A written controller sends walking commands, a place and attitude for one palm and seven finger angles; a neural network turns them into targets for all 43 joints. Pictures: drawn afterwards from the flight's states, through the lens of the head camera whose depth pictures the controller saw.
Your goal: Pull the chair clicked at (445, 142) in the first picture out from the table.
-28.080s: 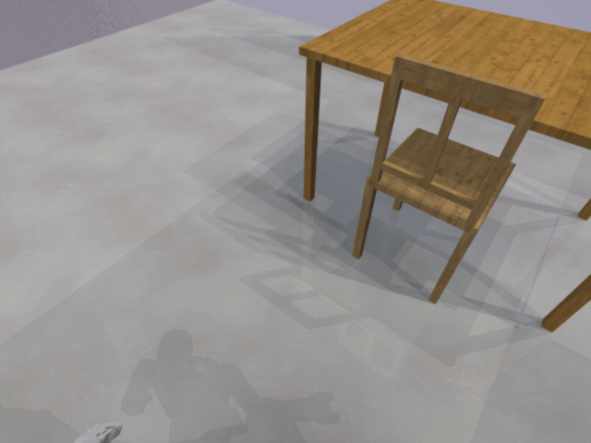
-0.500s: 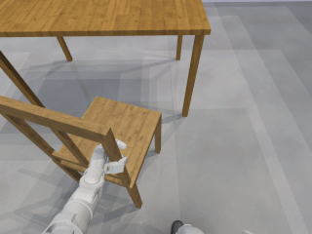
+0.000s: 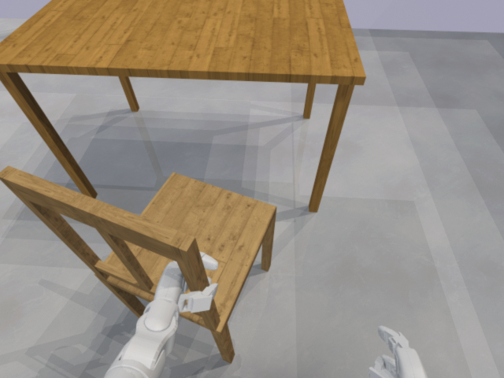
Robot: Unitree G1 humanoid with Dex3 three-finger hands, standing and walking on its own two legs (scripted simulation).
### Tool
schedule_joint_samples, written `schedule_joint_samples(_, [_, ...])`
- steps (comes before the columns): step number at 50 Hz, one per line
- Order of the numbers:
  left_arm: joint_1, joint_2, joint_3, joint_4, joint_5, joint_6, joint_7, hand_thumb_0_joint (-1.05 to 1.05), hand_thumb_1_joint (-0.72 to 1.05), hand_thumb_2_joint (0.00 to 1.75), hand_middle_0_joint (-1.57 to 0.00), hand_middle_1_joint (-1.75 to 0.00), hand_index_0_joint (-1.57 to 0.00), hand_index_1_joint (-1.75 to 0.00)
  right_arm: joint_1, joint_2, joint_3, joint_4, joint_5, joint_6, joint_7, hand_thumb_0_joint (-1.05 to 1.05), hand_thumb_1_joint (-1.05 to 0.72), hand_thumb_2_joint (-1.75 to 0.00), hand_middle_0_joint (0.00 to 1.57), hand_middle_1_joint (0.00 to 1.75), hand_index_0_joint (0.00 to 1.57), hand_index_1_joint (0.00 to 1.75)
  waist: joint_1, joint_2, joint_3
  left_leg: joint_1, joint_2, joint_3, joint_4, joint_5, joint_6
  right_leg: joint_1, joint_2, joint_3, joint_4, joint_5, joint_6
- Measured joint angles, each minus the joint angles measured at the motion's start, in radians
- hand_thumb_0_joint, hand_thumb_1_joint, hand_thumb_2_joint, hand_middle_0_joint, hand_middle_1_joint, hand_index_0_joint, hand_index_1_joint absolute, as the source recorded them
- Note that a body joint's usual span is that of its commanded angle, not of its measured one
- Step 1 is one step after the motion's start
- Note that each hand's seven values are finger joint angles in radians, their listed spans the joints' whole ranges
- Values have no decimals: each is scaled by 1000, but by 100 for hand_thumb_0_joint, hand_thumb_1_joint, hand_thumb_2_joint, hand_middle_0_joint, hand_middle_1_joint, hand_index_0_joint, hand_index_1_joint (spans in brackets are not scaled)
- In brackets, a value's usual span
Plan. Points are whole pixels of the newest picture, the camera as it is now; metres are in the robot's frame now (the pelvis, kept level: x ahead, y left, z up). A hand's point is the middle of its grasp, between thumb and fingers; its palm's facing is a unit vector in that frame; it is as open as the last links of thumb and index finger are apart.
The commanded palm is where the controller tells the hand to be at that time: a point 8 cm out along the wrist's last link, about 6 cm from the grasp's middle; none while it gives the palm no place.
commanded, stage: stop walking, hand still on the chair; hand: left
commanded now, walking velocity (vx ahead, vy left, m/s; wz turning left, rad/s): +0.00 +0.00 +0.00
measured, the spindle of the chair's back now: (128, 259) +0.34 +0.27 -0.10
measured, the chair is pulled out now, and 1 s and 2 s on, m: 0.47 0.47 0.47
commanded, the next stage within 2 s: open the thumb and straighten the fingers in 0.16 s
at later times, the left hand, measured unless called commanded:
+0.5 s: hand (201, 293) +0.27 +0.10 -0.07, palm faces -0.14 -0.98 -0.16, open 8.1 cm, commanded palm +0.25 +0.17 -0.04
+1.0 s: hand (192, 289) +0.28 +0.12 -0.07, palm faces -0.10 -0.98 -0.17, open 17.0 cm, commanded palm +0.26 +0.17 -0.04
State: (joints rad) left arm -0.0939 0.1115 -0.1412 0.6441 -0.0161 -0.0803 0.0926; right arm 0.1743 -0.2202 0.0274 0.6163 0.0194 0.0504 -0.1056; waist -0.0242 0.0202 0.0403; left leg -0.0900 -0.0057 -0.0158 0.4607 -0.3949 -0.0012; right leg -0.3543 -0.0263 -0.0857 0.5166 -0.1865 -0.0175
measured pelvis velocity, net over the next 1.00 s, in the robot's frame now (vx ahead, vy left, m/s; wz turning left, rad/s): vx -0.02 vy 0.00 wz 0.00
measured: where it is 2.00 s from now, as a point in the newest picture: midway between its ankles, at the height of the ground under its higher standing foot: outside the picture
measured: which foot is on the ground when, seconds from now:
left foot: down 0.00-1.00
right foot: down 0.00-1.00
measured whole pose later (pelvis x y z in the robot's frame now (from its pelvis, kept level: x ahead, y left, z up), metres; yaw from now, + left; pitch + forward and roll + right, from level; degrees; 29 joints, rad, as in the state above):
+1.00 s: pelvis -0.02 +0.00 -0.04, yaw +0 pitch +13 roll +1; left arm -0.03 0.17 -0.03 0.35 -0.05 0.14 0.00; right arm 0.26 -0.27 0.03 0.56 0.04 -0.06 -0.02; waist -0.06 0.05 -0.13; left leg -0.52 -0.03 -0.01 0.83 -0.54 0.01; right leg -0.76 -0.06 -0.07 0.82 -0.28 -0.01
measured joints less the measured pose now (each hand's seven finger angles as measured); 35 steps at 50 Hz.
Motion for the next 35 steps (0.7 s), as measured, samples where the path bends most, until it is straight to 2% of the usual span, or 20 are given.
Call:
schedule_joint_samples(14, [34,11,9,-29,-7,13,-1,15,53,76,-27,-128,-50,-145,58,4,7,24,-1,15,5,1,-91,-90,20,30,20,30,-13,-6,-3,11,-3,13,3,-5,4,2,0,13,12,-4,2])
schedule_joint_samples(16, [48,14,17,-42,-9,11,-9,15,53,77,-28,-129,-50,-145,69,-1,8,29,15,8,29,1,-91,-90,20,30,20,30,-29,-5,-46,-52,-5,5,44,-16,7,-49,-5,6,33,-9,3])
schedule_joint_samples(20, [55,35,37,-111,-13,39,-40,11,46,74,-31,-133,-50,-145,71,-12,0,24,24,-19,78,1,-91,-90,20,30,20,30,-39,-20,-95,-184,-11,6,152,-54,9,-170,-14,8,111,-28,1])
schedule_joint_samples(24, [58,45,47,-172,-11,75,-49,7,28,64,-36,-135,-50,-145,71,-31,-12,2,21,-51,102,1,-91,-90,20,30,20,30,-48,-9,-125,-276,-15,14,233,-82,10,-257,-18,17,170,-39,2])
schedule_joint_samples(28, [46,43,62,-195,-16,113,-53,3,-1,48,-39,-134,-49,-141,71,-47,-14,-14,21,-66,106,1,-91,-90,20,30,20,30,-49,9,-148,-339,-23,23,290,-102,16,-320,-24,27,220,-51,7])
schedule_joint_samples(31, [30,43,79,-197,-29,143,-55,2,-21,37,-39,-127,-45,-132,71,-50,-9,-22,22,-70,102,1,-91,-90,20,30,20,30,-43,15,-154,-371,-27,26,323,-114,19,-354,-29,32,250,-59,10])
schedule_joint_samples(35, [6,46,77,-202,-35,174,-66,0,-38,29,-35,-110,-39,-112,75,-50,-2,-30,22,-82,93,1,-91,-90,20,30,20,30,-36,22,-155,-403,-31,23,353,-123,20,-382,-34,30,276,-66,11])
